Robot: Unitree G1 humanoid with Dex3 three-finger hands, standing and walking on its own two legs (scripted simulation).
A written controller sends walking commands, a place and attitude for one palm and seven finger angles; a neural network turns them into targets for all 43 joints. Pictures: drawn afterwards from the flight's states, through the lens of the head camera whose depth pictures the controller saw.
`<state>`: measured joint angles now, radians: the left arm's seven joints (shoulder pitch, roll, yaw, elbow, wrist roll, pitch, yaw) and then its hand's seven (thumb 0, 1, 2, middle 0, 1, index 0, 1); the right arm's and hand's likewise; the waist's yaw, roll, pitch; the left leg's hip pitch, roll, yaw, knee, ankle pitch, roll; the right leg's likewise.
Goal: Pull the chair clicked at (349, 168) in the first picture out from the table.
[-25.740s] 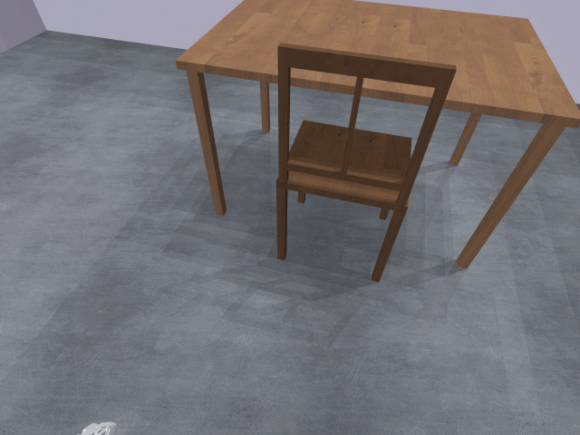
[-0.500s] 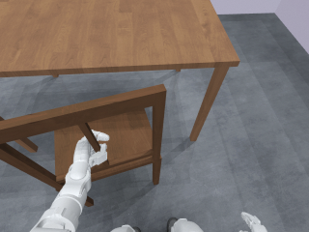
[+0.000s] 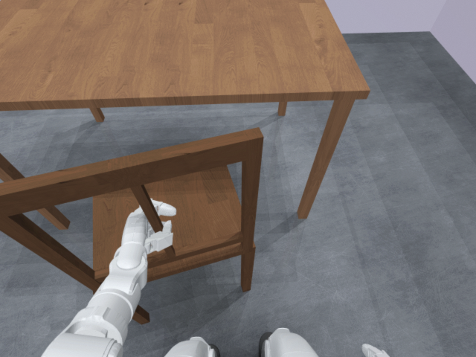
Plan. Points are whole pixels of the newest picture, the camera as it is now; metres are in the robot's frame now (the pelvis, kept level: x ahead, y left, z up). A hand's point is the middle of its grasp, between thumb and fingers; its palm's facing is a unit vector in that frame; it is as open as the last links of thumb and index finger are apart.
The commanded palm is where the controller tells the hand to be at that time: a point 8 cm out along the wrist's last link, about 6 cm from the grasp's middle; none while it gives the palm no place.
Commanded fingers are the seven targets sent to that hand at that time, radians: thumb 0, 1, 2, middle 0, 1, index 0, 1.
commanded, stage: step backward, pulling the chair out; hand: left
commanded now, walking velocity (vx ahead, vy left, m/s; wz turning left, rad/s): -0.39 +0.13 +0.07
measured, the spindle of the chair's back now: (157, 225) +0.36 +0.17 -0.06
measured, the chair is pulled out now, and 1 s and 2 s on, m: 0.20 0.25 0.41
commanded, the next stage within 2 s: none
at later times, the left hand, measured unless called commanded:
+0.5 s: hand (164, 248) +0.31 +0.15 -0.06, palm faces -0.03 -0.98 -0.20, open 5.0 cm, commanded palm +0.30 +0.20 -0.05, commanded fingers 0.00 0.90 0.90 -0.50 -1.45 -0.50 -1.45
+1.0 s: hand (162, 259) +0.29 +0.15 -0.05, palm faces -0.01 -0.98 -0.20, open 5.0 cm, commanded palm +0.27 +0.20 -0.05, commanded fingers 0.00 0.90 0.90 -0.50 -1.45 -0.50 -1.45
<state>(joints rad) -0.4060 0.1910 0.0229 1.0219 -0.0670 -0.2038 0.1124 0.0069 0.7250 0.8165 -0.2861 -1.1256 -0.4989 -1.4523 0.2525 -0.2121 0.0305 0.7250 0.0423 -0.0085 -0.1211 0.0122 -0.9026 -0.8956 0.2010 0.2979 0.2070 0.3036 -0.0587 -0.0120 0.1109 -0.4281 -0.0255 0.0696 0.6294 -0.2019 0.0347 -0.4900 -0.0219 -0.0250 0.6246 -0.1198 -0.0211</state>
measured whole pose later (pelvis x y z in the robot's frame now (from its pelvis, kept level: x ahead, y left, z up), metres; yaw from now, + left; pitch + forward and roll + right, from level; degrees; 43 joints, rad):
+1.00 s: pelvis -0.06 +0.02 +0.01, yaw +2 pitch +3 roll -1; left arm -0.44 0.15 0.01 0.93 -0.01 -0.19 0.11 0.01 0.73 0.80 -0.24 -1.17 -0.50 -1.45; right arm 0.22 -0.25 -0.01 0.73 0.02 0.02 -0.11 0.01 -0.90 -0.90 0.20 0.30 0.21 0.30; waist -0.07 0.03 0.16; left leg -0.38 0.04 -0.02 0.71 -0.37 -0.05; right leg -0.41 -0.02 -0.07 0.54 -0.17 -0.01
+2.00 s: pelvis -0.22 +0.00 +0.02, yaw +1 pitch +3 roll +1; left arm -0.44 0.15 0.05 0.94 -0.03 -0.19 0.10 0.02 0.73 0.80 -0.23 -1.11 -0.49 -1.45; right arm 0.13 -0.24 0.01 0.73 0.02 0.03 -0.10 0.01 -0.90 -0.90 0.20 0.30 0.21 0.30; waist -0.07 0.04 0.19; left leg -0.41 0.01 -0.04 0.80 -0.46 -0.05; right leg -0.36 -0.03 -0.06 0.48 -0.17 -0.03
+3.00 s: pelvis -0.34 +0.01 +0.02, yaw +0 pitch -1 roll +0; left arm -0.22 0.11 -0.05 0.86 -0.04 -0.12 0.08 0.05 0.73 0.82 -0.21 -1.14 -0.50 -1.45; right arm 0.29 -0.19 0.04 0.73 0.03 0.02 -0.11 0.01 -0.90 -0.90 0.20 0.30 0.21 0.30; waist -0.04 0.04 0.03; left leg -0.15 0.05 0.04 0.46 -0.29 -0.03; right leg -0.27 -0.03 -0.05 0.48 -0.19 0.00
